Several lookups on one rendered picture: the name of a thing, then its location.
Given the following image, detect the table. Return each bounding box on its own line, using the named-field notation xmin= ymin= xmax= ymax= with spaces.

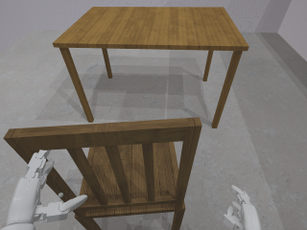
xmin=53 ymin=7 xmax=249 ymax=128

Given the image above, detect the robot right hand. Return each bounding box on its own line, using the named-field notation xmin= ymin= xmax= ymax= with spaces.
xmin=224 ymin=185 xmax=262 ymax=230

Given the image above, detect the robot left hand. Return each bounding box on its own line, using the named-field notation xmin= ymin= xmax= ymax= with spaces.
xmin=6 ymin=149 xmax=88 ymax=226

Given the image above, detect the chair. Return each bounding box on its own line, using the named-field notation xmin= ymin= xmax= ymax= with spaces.
xmin=3 ymin=117 xmax=202 ymax=230

